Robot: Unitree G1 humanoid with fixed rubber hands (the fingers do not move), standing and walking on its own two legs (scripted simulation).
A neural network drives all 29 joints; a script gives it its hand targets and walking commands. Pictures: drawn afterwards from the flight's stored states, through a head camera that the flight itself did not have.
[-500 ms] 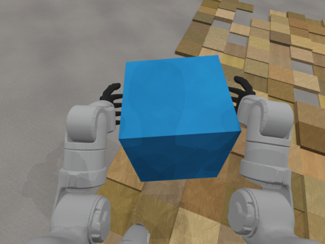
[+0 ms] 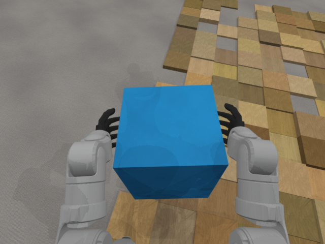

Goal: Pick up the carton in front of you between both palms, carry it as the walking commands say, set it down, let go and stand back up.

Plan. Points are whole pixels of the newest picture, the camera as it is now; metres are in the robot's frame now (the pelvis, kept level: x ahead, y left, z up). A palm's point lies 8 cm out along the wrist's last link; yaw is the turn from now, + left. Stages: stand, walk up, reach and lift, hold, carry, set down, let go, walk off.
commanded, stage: carry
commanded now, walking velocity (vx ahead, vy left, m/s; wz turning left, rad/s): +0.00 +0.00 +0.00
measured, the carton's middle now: (169, 147) +0.36 -0.01 -0.01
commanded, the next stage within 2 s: none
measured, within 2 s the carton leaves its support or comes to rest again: neither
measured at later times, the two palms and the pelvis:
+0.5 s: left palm (94, 42) +0.57 +0.20 +0.14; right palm (211, 51) +0.55 -0.10 +0.15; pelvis +0.20 +0.08 -0.02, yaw -3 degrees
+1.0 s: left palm (75, 39) +0.63 +0.27 +0.11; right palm (180, 43) +0.63 -0.03 +0.12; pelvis +0.28 +0.12 +0.00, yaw -1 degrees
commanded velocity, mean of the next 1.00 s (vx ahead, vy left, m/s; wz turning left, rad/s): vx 0.00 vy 0.00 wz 0.00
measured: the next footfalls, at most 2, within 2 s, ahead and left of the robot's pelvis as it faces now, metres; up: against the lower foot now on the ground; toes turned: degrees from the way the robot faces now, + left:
left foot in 0.08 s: +0.17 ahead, +0.18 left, +0.01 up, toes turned -1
right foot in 0.44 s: +0.31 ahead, +0.00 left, +0.01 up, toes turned -14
